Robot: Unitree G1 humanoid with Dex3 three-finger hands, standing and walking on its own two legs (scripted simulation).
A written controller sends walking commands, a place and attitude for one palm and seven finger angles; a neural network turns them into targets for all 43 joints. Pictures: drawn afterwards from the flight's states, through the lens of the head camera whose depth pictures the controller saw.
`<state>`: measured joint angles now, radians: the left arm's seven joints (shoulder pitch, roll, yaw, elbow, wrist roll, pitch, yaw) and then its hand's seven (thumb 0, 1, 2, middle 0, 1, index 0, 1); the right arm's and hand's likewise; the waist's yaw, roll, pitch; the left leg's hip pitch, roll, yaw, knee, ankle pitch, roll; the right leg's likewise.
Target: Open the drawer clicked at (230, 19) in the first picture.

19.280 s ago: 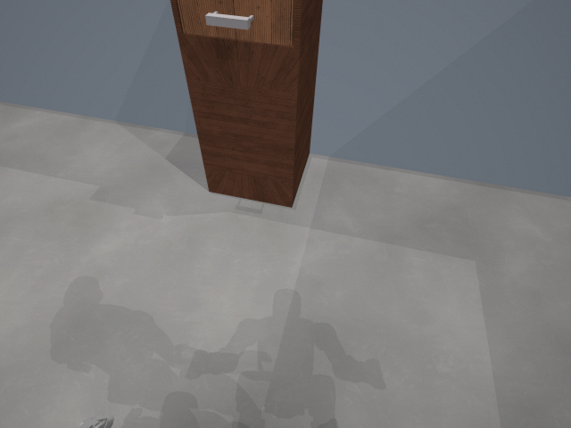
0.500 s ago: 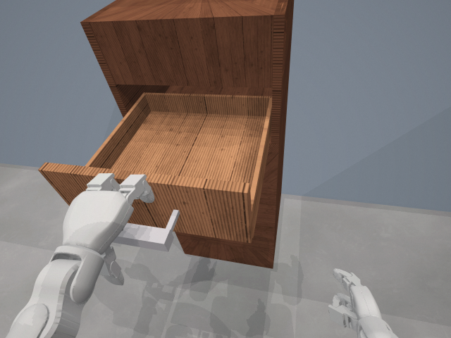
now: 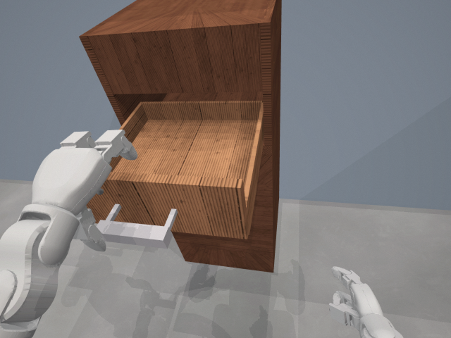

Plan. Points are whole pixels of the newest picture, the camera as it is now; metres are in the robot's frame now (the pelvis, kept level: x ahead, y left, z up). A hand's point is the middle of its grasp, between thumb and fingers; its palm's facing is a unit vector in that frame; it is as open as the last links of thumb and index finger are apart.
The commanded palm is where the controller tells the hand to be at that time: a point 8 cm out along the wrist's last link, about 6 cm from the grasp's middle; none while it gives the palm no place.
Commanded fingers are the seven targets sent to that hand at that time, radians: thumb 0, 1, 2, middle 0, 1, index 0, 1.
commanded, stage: lift the hand off the handle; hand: left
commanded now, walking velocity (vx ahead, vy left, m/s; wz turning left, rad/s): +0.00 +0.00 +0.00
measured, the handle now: (138, 222) +0.28 +0.22 +0.08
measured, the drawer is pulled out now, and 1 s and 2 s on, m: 0.30 0.30 0.30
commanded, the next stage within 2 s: draw the hand back to the body in 0.26 s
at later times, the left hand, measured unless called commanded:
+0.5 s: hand (98, 186) +0.25 +0.21 +0.21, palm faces +0.17 -0.02 -0.99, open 13.9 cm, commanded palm +0.20 +0.23 +0.28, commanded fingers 0.00 -0.50 0.30 -0.30 -1.20 -0.30 -1.20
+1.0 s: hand (66, 203) +0.21 +0.24 +0.22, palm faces +0.24 -0.15 -0.96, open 13.8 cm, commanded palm +0.16 +0.25 +0.27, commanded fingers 0.00 -0.40 0.34 -0.29 -1.13 -0.29 -1.13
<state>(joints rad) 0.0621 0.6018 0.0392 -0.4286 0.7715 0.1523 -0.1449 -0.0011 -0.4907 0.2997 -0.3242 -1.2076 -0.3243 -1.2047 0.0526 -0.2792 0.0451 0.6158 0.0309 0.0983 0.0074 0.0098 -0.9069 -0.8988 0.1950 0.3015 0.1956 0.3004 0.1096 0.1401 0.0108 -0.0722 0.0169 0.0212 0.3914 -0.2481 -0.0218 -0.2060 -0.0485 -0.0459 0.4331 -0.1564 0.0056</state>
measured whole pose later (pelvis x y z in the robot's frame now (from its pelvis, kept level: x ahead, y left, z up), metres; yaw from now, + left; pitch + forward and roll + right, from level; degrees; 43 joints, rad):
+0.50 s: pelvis -0.01 -0.01 +0.00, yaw +0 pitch -4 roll +1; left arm 0.00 0.66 0.08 -0.40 0.71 0.12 -0.21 0.00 -0.49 0.30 -0.32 -1.20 -0.32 -1.20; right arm 0.07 -0.29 0.05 0.60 0.04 0.07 0.01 0.01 -0.91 -0.90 0.19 0.30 0.20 0.30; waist 0.10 0.14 0.01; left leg -0.12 0.02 0.02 0.44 -0.25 -0.03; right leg -0.26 -0.05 -0.04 0.48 -0.16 0.00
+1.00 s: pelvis -0.01 +0.00 +0.00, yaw +1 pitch -4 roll +1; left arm 0.19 0.68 0.24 -0.52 0.51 0.06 -0.15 0.00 -0.49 0.30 -0.32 -1.20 -0.32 -1.20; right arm 0.08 -0.29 0.04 0.60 0.03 0.03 -0.01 0.01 -0.91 -0.90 0.19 0.30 0.20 0.30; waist 0.12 0.14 0.02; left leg -0.12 0.02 0.00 0.45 -0.27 -0.03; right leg -0.23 -0.05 -0.06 0.47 -0.17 0.00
